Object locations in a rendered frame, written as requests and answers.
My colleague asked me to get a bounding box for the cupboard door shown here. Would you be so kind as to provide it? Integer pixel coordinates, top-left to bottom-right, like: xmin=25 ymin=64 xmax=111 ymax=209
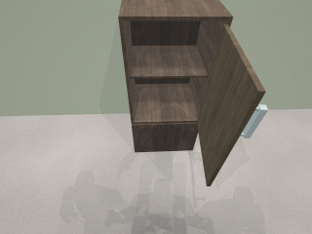
xmin=197 ymin=24 xmax=266 ymax=187

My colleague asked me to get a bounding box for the handle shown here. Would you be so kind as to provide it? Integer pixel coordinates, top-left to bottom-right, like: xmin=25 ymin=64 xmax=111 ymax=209
xmin=240 ymin=104 xmax=268 ymax=138

